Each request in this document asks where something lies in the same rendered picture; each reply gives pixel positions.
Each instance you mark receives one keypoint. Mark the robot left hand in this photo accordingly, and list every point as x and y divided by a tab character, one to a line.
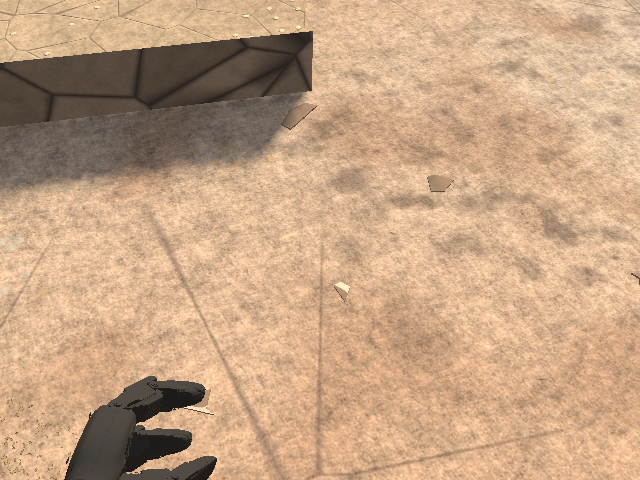
111	444

